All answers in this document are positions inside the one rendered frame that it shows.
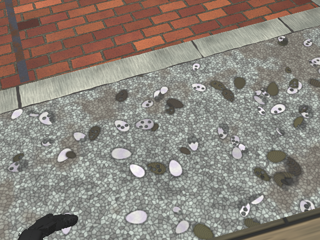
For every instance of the left robot hand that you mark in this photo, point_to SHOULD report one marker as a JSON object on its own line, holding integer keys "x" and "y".
{"x": 47, "y": 225}

